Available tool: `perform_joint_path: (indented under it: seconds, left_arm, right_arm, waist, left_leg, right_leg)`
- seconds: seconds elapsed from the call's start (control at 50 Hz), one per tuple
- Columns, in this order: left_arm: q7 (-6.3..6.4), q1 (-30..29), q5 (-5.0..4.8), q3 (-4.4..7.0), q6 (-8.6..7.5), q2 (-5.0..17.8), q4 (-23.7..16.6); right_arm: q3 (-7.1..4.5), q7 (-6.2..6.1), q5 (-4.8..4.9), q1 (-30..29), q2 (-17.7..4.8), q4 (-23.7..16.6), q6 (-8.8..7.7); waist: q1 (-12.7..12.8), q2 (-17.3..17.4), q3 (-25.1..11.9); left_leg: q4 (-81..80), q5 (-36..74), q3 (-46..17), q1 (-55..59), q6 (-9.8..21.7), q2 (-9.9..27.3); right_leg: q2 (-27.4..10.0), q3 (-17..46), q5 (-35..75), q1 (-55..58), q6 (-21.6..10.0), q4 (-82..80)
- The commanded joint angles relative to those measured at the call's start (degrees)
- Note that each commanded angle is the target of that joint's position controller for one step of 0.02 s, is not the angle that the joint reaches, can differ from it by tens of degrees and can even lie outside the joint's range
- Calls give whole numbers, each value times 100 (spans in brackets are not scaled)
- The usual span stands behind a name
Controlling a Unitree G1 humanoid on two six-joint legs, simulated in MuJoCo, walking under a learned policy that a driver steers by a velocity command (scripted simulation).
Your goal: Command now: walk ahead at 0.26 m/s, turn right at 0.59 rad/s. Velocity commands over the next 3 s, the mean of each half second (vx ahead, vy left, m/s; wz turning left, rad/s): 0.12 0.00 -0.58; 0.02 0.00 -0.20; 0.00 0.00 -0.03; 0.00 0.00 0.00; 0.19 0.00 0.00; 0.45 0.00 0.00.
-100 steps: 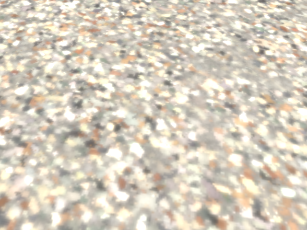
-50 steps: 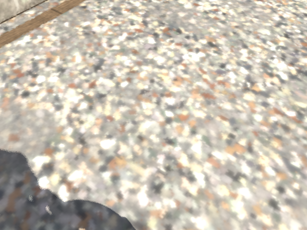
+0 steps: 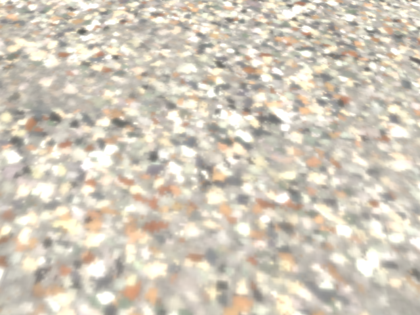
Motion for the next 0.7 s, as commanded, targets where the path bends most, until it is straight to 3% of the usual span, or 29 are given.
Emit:
perform_joint_path:
  seconds: [0.02,0.1,0.18,0.22,0.24,0.26,0.28,0.3,0.32,0.34,0.36,0.38,0.46,0.56,0.64,0.7]
  left_arm:
    - [-80,197,0,5,68,95,-376]
    - [-190,-346,-3,-123,66,-105,-616]
    - [-195,-557,48,-87,60,48,-778]
    - [-159,-294,96,-30,3,147,-767]
    - [-95,183,156,13,-75,192,-615]
    - [3,613,191,147,-153,709,-597]
    - [58,551,16,329,-89,1455,-755]
    - [63,969,-300,286,-32,1112,-637]
    - [135,539,-228,275,45,1040,-735]
    - [181,108,-179,180,118,669,-767]
    - [221,-261,-180,103,146,455,-812]
    - [219,-377,-132,57,159,332,-803]
    - [141,-156,-77,159,82,582,-722]
    - [134,-72,-8,127,125,478,-651]
    - [110,-97,39,104,169,453,-568]
    - [165,-176,-59,53,202,394,-471]
  right_arm:
    - [-168,-19,51,67,-677,-237,-59]
    - [-201,-48,53,-6,-733,-217,61]
    - [-313,-52,80,174,-954,-158,158]
    - [-355,-93,107,201,-1023,-152,254]
    - [-354,-93,121,236,-1001,-144,305]
    - [-328,-76,70,566,-910,-244,329]
    - [-213,-40,57,841,-470,-574,422]
    - [-257,-49,-168,569,-650,-411,571]
    - [-206,-70,-11,524,-547,-536,599]
    - [-205,-99,-28,166,-649,-513,586]
    - [-246,-105,-64,-38,-718,-573,593]
    - [-252,-94,-96,103,-735,-501,639]
    - [-213,-64,-43,218,-531,-469,758]
    - [-192,-78,-13,-130,-481,-539,784]
    - [-174,-102,50,-86,-465,-516,726]
    - [-138,-153,59,397,-348,-366,627]
  waist:
    - [123,1073,-412]
    - [26,1103,-377]
    - [-82,1079,-427]
    - [10,961,-578]
    - [240,584,-860]
    - [385,-350,-1297]
    - [92,-1326,-1736]
    - [357,-32,-1862]
    - [269,-577,-1713]
    - [172,-165,-966]
    - [8,-283,-621]
    - [-111,-280,-557]
    - [-111,-33,-861]
    - [97,-369,-728]
    - [137,-413,-608]
    - [-129,-261,-527]
  left_leg:
    - [-594,4126,-551,659,718,1497]
    - [-527,3713,192,375,599,1292]
    - [86,3645,289,674,465,1491]
    - [970,3686,341,792,368,1504]
    - [1934,3309,505,642,195,1301]
    - [3433,1387,624,-322,-128,958]
    - [5052,-2972,382,-2002,-424,-203]
    - [5378,-2835,-667,-1987,-417,173]
    - [5480,-2482,-676,-2282,-449,90]
    - [5072,-1896,-751,-2353,-463,329]
    - [4613,-1564,-774,-2187,-452,388]
    - [4416,-1407,-709,-1886,-481,339]
    - [3823,-1273,-692,-1588,-476,143]
    - [2925,-1146,-707,-1344,-386,102]
    - [2080,-1352,-590,-760,-222,-84]
    - [368,-696,-478,211,15,-181]
  right_leg:
    - [-179,-28,433,-459,158,-283]
    - [-227,-384,1332,183,99,-1746]
    - [-94,-608,1008,630,-129,-2597]
    - [60,-638,757,1024,-328,-3090]
    - [212,-621,1281,1663,-460,-3655]
    - [-769,652,3253,2757,-771,-3870]
    - [-2430,3041,5675,3692,-1944,-3865]
    - [-2160,2611,6277,3598,-1963,-3631]
    - [-2141,2574,4610,3266,-2202,-4037]
    - [-1702,2177,3284,2549,-1856,-4417]
    - [-1284,1883,2750,2056,-1518,-4551]
    - [-1038,1634,2879,1742,-1363,-4564]
    - [-918,1640,2578,1688,-1262,-4590]
    - [-865,1915,756,1515,-1163,-4868]
    - [-899,2134,630,1376,-1092,-4780]
    - [-786,2204,775,1098,-797,-4476]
